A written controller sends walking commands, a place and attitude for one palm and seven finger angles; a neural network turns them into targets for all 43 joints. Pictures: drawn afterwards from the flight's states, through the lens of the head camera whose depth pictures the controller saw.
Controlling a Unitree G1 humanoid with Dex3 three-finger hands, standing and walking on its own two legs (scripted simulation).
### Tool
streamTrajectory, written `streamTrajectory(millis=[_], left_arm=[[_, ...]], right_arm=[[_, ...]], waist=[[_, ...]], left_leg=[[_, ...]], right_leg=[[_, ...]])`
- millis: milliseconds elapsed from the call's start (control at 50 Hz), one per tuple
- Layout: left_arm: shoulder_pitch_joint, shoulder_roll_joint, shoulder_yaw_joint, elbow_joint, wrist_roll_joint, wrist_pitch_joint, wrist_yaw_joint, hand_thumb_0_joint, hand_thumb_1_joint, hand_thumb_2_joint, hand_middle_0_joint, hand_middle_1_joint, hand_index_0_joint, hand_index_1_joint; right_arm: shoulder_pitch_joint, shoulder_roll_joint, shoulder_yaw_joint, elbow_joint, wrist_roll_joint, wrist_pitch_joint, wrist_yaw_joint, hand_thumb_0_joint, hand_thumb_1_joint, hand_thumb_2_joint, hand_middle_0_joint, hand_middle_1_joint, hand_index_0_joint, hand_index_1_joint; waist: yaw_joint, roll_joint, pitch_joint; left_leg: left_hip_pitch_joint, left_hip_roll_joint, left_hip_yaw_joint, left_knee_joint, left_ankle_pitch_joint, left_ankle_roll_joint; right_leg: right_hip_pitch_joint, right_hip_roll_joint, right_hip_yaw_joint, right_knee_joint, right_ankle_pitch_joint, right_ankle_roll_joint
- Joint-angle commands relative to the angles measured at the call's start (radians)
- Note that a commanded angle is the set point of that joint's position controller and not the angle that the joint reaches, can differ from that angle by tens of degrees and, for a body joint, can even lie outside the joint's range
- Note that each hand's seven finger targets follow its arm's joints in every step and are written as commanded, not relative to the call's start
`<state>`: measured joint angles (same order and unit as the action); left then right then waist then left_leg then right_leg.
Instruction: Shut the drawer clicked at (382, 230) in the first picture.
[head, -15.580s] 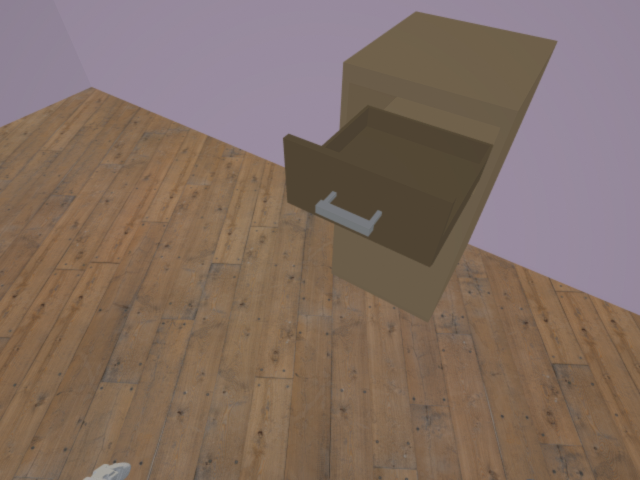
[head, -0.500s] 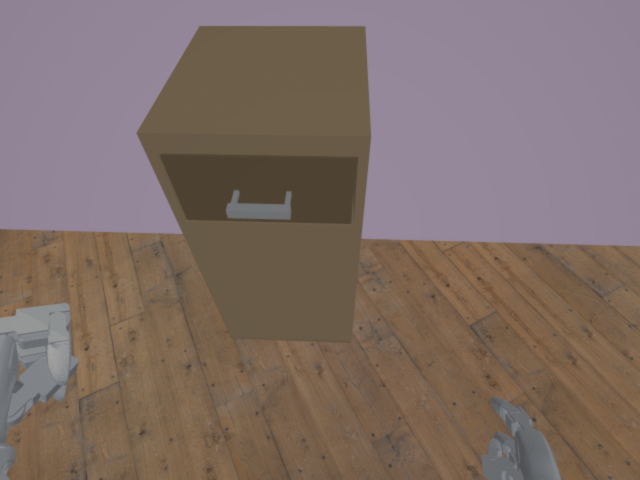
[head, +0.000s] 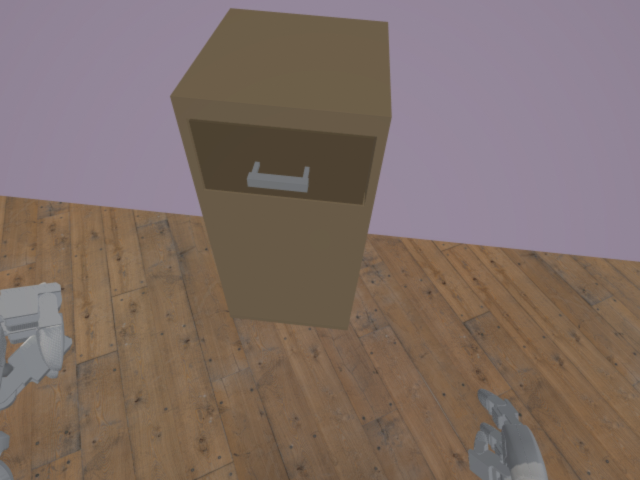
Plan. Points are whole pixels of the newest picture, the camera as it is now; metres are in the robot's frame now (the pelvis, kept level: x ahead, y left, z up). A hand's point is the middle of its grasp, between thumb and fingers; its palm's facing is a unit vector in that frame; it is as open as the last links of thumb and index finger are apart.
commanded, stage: step back with the hand held close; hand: left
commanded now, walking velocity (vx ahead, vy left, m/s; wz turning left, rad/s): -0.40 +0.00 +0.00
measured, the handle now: (279, 175) +0.68 +0.13 -0.06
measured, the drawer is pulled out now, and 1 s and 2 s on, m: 0.00 0.00 0.00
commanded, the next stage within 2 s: stop stepping back and stand still in 0.84 s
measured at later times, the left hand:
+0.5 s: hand (35, 403) +0.14 +0.23 +0.17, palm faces +0.35 -0.77 -0.52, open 3.2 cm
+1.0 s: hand out of the picture +0.07 +0.20 +0.18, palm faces +0.25 -0.80 -0.54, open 3.2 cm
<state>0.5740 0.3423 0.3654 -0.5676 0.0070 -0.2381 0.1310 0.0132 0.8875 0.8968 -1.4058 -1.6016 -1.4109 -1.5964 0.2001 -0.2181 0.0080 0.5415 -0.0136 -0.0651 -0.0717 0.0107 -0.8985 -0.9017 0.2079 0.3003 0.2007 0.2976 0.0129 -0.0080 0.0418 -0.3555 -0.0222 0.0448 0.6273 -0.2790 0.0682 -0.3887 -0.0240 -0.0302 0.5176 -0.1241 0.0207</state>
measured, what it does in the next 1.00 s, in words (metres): walks backwards: right foot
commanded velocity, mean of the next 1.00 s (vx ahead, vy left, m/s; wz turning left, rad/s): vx -0.35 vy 0.00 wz -0.06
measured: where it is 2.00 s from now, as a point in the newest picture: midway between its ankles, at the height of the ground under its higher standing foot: outside the picture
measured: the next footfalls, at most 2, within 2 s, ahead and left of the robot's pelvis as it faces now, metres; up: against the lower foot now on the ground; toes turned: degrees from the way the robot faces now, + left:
right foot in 0.66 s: -0.13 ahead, -0.11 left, +0.00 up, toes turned -5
left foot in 1.16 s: -0.12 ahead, +0.10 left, +0.00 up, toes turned -1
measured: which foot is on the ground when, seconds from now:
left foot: down 0.00-0.98, up 1.00-1.00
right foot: down 0.00-0.46, up 0.48-0.64, down 0.66-1.00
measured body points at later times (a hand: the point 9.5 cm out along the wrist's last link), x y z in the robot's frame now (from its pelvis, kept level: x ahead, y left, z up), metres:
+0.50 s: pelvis -0.05 -0.01 -0.01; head -0.02 +0.01 +0.44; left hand +0.12 +0.27 +0.20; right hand +0.12 -0.26 -0.08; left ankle +0.04 +0.08 -0.73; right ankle +0.05 -0.14 -0.72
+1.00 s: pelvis -0.14 -0.03 +0.00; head -0.11 -0.01 +0.45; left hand +0.05 +0.24 +0.21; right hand +0.06 -0.27 -0.05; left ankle +0.02 +0.08 -0.71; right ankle -0.17 -0.14 -0.73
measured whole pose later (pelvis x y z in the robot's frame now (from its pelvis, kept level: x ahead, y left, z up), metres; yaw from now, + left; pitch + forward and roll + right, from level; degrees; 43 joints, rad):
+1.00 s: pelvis -0.14 -0.03 +0.00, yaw +0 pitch +1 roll -2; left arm 0.60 0.49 0.45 -0.59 -0.05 -0.32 0.08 0.01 0.89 0.90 -1.40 -1.60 -1.41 -1.60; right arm 0.12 -0.20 -0.03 0.54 -0.02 -0.11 -0.05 0.01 -0.90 -0.90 0.21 0.30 0.20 0.30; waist -0.04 0.00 0.05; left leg -0.56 0.08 0.09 0.58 -0.18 0.00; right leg -0.25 0.06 -0.01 0.58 -0.35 -0.03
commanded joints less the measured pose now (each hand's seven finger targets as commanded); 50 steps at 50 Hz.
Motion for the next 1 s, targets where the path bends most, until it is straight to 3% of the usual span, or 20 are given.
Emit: streamTrajectory(millis=[0, 80, 200, 300, 380, 440, 460, 520, 580, 620, 660, 700, 720, 800, 840, 880, 920, 940, 960, 980], left_arm=[[-0.019, 0.203, 0.143, -0.252, -0.003, -0.087, 0.036, 0.0, 0.9, 0.9, -1.4, -1.6, -1.4, -1.6], [0.013, 0.22, 0.19, -0.246, 0.018, -0.105, 0.037, 0.0, 0.9, 0.9, -1.4, -1.6, -1.4, -1.6], [0.008, 0.2, 0.17, -0.222, -0.008, -0.115, 0.011, 0.0, 0.9, 0.9, -1.4, -1.6, -1.4, -1.6], [0.002, 0.235, 0.175, -0.23, -0.02, -0.125, 0.021, 0.0, 0.9, 0.9, -1.4, -1.6, -1.4, -1.6], [0.039, 0.242, 0.189, -0.246, -0.028, -0.138, 0.038, 0.0, 0.9, 0.9, -1.4, -1.6, -1.4, -1.6], [0.035, 0.23, 0.219, -0.271, 0.0, -0.149, 0.038, 0.0, 0.9, 0.9, -1.4, -1.6, -1.4, -1.6], [0.013, 0.237, 0.227, -0.272, 0.006, -0.15, 0.037, 0.0, 0.9, 0.9, -1.4, -1.6, -1.4, -1.6], [0.046, 0.219, 0.223, -0.23, -0.001, -0.143, 0.032, 0.0, 0.9, 0.9, -1.4, -1.6, -1.4, -1.6], [0.081, 0.175, 0.153, -0.21, -0.033, -0.14, 0.013, 0.0, 0.9, 0.9, -1.4, -1.6, -1.4, -1.6], [0.043, 0.195, 0.15, -0.218, -0.045, -0.172, 0.011, 0.0, 0.9, 0.9, -1.4, -1.6, -1.4, -1.6], [-0.042, 0.234, 0.147, -0.228, -0.036, -0.196, 0.009, 0.0, 0.9, 0.9, -1.4, -1.6, -1.4, -1.6], [-0.155, 0.246, 0.12, -0.303, -0.032, -0.191, 0.011, 0.0, 0.9, 0.9, -1.4, -1.6, -1.4, -1.6], [-0.101, 0.276, 0.161, -0.277, -0.035, -0.183, 0.006, 0.0, 0.9, 0.9, -1.4, -1.6, -1.4, -1.6], [0.049, 0.286, 0.206, -0.243, -0.05, -0.157, -0.015, 0.0, 0.9, 0.9, -1.4, -1.6, -1.4, -1.6], [0.074, 0.263, 0.199, -0.214, -0.071, -0.155, -0.026, 0.0, 0.9, 0.9, -1.4, -1.6, -1.4, -1.6], [0.08, 0.253, 0.216, -0.2, -0.077, -0.149, -0.03, 0.0, 0.9, 0.9, -1.4, -1.6, -1.4, -1.6], [0.085, 0.262, 0.226, -0.187, -0.08, -0.135, -0.028, 0.0, 0.9, 0.9, -1.4, -1.6, -1.4, -1.6], [0.143, 0.271, 0.218, -0.165, -0.079, -0.126, -0.028, 0.0, 0.9, 0.9, -1.4, -1.6, -1.4, -1.6], [0.144, 0.276, 0.208, -0.165, -0.081, -0.111, -0.019, 0.0, 0.9, 0.9, -1.4, -1.6, -1.4, -1.6], [0.145, 0.263, 0.221, -0.137, -0.087, -0.087, -0.006, 0.0, 0.9, 0.9, -1.4, -1.6, -1.4, -1.6]], right_arm=[[-0.086, -0.145, -0.069, -0.154, 0.0, -0.066, -0.014, 0.0, -0.9, -0.9, 0.2, 0.3, 0.2, 0.3], [-0.09, -0.145, -0.08, -0.162, 0.005, -0.082, -0.015, 0.0, -0.9, -0.9, 0.2, 0.3, 0.2, 0.3], [-0.072, -0.139, -0.093, -0.13, 0.001, -0.083, -0.009, 0.0, -0.9, -0.9, 0.2, 0.3, 0.2, 0.3], [-0.057, -0.128, -0.103, -0.107, 0.002, -0.062, 0.007, 0.0, -0.9, -0.9, 0.2, 0.3, 0.2, 0.3], [-0.071, -0.121, -0.092, -0.113, 0.003, -0.052, 0.002, 0.0, -0.9, -0.9, 0.2, 0.3, 0.2, 0.3], [-0.103, -0.148, -0.094, -0.135, 0.002, -0.081, -0.013, 0.0, -0.9, -0.9, 0.2, 0.3, 0.2, 0.3], [-0.1, -0.138, -0.098, -0.129, -0.004, -0.09, -0.017, 0.0, -0.9, -0.9, 0.2, 0.3, 0.2, 0.3], [-0.092, -0.136, -0.112, -0.117, 0.002, -0.11, -0.01, 0.0, -0.9, -0.9, 0.2, 0.3, 0.2, 0.3], [-0.077, -0.12, -0.103, -0.073, -0.008, -0.126, 0.006, 0.0, -0.9, -0.9, 0.2, 0.3, 0.2, 0.3], [-0.058, -0.109, -0.093, -0.029, -0.02, -0.139, 0.01, 0.0, -0.9, -0.9, 0.2, 0.3, 0.2, 0.3], [-0.04, -0.081, -0.083, -0.003, -0.019, -0.121, 0.008, 0.0, -0.9, -0.9, 0.2, 0.3, 0.2, 0.3], [-0.077, -0.076, -0.08, -0.025, 0.0, -0.119, -0.009, 0.0, -0.9, -0.9, 0.2, 0.3, 0.2, 0.3], [-0.072, -0.094, -0.086, -0.041, 0.006, -0.121, -0.014, 0.0, -0.9, -0.9, 0.2, 0.3, 0.2, 0.3], [-0.125, -0.108, -0.077, -0.098, -0.002, -0.095, -0.01, 0.0, -0.9, -0.9, 0.2, 0.3, 0.2, 0.3], [-0.13, -0.109, -0.076, -0.105, -0.011, -0.096, 0.005, 0.0, -0.9, -0.9, 0.2, 0.3, 0.2, 0.3], [-0.153, -0.121, -0.082, -0.122, -0.02, -0.094, 0.01, 0.0, -0.9, -0.9, 0.2, 0.3, 0.2, 0.3], [-0.154, -0.106, -0.081, -0.14, -0.013, -0.076, 0.013, 0.0, -0.9, -0.9, 0.2, 0.3, 0.2, 0.3], [-0.116, -0.091, -0.086, -0.147, 0.01, -0.067, 0.019, 0.0, -0.9, -0.9, 0.2, 0.3, 0.2, 0.3], [-0.106, -0.087, -0.096, -0.131, 0.019, -0.058, 0.026, 0.0, -0.9, -0.9, 0.2, 0.3, 0.2, 0.3], [-0.102, -0.077, -0.095, -0.094, 0.01, -0.05, 0.028, 0.0, -0.9, -0.9, 0.2, 0.3, 0.2, 0.3]], waist=[[-0.024, 0.115, -0.106], [-0.008, 0.202, -0.134], [-0.029, 0.024, -0.122], [-0.042, -0.083, -0.137], [-0.048, -0.023, -0.159], [-0.028, 0.274, -0.175], [-0.028, 0.288, -0.165], [-0.019, 0.182, -0.135], [-0.02, 0.163, -0.1], [-0.039, 0.148, -0.125], [-0.043, -0.042, -0.215], [-0.043, -0.172, -0.342], [-0.043, -0.18, -0.33], [-0.009, 0.145, -0.316], [-0.006, 0.257, -0.262], [0.001, 0.295, -0.146], [-0.006, 0.136, -0.085], [-0.004, -0.124, -0.093], [0.013, -0.281, -0.06], [0.006, -0.24, -0.04]], left_leg=[[-0.318, 0.135, -0.194, -0.316, -0.325, 0.04], [-0.527, 0.209, -0.244, -0.385, -0.364, 0.077], [-0.339, 0.105, -0.154, -0.2, -0.189, 0.024], [-0.104, 0.034, -0.101, -0.017, -0.216, -0.016], [-0.071, 0.079, -0.159, -0.142, -0.207, 0.005], [-0.477, 0.3, -0.371, -0.451, -0.463, 0.103], [-0.528, 0.349, -0.394, -0.489, -0.46, 0.126], [-0.472, 0.344, -0.324, -0.408, -0.396, 0.122], [-0.143, 0.26, -0.212, -0.301, -0.197, 0.032], [0.088, 0.206, -0.15, -0.193, 0.075, -0.012], [0.271, 0.132, -0.015, -0.028, 0.413, -0.052], [0.303, 0.069, 0.077, -0.013, 0.439, -0.054], [0.328, 0.063, 0.072, -0.042, 0.416, -0.036], [0.425, 0.199, -0.013, -0.168, 0.674, 0.002], [0.281, 0.266, -0.062, -0.283, 0.437, 0.02], [-0.036, 0.278, -0.075, -0.402, -0.057, 0.006], [-0.142, 0.186, -0.025, -0.268, -0.194, -0.046], [0.036, 0.06, 0.07, 0.05, -0.141, -0.107], [0.028, -0.007, 0.013, 0.362, -0.127, -0.116], [-0.058, 0.005, -0.056, 0.513, -0.117, -0.105]], right_leg=[[0.322, -0.002, 0.115, 0.026, -0.101, -0.018], [0.528, 0.07, 0.08, 0.257, 0.118, 0.006], [0.329, -0.011, 0.213, 0.095, 0.256, -0.035], [0.021, -0.119, 0.328, -0.167, -0.192, -0.091], [-0.012, -0.045, 0.202, -0.091, -0.215, -0.048], [0.367, 0.124, 0.07, 0.374, -0.062, 0.01], [0.391, 0.133, 0.081, 0.483, -0.14, 0.013], [0.347, 0.132, 0.105, 0.442, -0.25, 0.007], [0.129, 0.082, 0.054, 0.046, -0.322, -0.029], [0.013, 0.012, 0.12, -0.168, -0.138, -0.048], [-0.061, -0.098, 0.254, -0.182, 0.342, -0.038], [0.091, -0.079, 0.149, -0.108, 0.867, 0.088], [0.053, -0.069, 0.134, -0.099, 0.892, 0.119], [-0.019, 0.047, 0.056, 0.014, 0.175, 0.06], [0.014, 0.082, 0.035, 0.077, -0.27, 0.027], [0.172, 0.083, 0.007, 0.056, -0.343, -0.015], [0.162, 0.011, 0.103, -0.087, -0.31, -0.055], [-0.12, -0.127, 0.3, -0.331, -0.532, -0.08], [-0.281, -0.297, 0.493, -0.463, -0.607, -0.153], [-0.257, -0.284, 0.416, -0.427, -0.486, -0.174]])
